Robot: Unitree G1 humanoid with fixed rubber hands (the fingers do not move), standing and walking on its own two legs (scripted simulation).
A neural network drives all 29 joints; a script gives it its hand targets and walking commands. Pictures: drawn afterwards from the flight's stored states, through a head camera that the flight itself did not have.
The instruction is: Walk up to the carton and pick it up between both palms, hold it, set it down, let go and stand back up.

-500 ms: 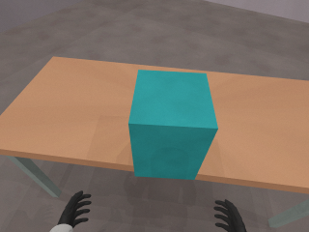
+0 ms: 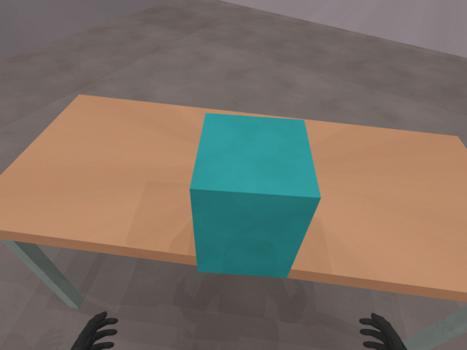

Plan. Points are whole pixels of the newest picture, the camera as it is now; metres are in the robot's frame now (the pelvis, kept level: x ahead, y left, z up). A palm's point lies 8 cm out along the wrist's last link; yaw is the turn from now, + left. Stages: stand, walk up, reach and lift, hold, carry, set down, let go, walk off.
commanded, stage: stand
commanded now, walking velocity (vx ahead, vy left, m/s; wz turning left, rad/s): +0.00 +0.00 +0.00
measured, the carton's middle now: (248, 199) +0.42 +0.00 +0.01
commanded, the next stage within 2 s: none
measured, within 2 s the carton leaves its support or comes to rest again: neither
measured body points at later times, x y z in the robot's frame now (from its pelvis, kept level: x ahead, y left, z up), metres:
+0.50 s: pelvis +0.01 +0.00 +0.00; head +0.00 -0.01 +0.45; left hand +0.12 +0.28 -0.11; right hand +0.18 -0.28 -0.09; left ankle +0.00 +0.13 -0.74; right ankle +0.01 -0.11 -0.74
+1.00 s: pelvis +0.00 +0.00 +0.00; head -0.03 -0.01 +0.45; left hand +0.09 +0.28 -0.11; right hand +0.15 -0.28 -0.10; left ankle +0.00 +0.13 -0.74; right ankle +0.01 -0.11 -0.74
